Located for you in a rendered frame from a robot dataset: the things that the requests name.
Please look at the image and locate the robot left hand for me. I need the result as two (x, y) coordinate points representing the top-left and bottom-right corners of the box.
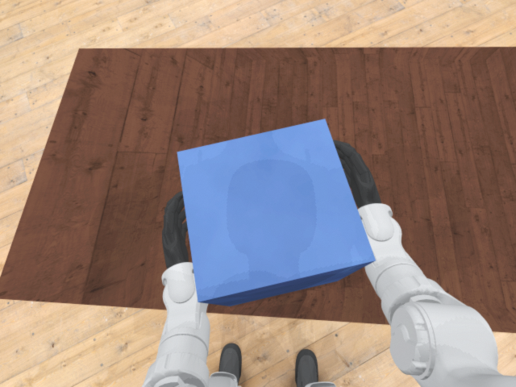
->
(162, 191), (189, 269)

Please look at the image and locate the right robot upper arm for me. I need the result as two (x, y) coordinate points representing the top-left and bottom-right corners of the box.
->
(389, 302), (516, 387)

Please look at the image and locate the robot right foot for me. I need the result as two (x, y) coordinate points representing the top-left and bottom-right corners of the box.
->
(295, 349), (318, 387)

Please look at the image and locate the robot right hand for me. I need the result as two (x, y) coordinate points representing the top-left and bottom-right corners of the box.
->
(333, 140), (381, 208)

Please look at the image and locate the robot right forearm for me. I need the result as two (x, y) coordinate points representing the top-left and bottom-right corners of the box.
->
(358, 203), (498, 363)

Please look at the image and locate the robot foot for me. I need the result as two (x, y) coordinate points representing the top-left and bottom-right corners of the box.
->
(295, 349), (318, 387)
(219, 343), (242, 384)

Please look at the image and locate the robot left foot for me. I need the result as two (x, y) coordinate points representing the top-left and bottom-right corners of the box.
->
(219, 343), (242, 384)

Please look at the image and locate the carton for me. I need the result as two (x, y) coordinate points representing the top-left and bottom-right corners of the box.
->
(177, 119), (376, 306)

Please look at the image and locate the pedestal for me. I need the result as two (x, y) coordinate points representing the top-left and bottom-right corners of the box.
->
(0, 47), (516, 333)

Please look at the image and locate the robot left forearm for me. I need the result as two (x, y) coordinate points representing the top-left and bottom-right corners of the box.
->
(142, 262), (210, 387)

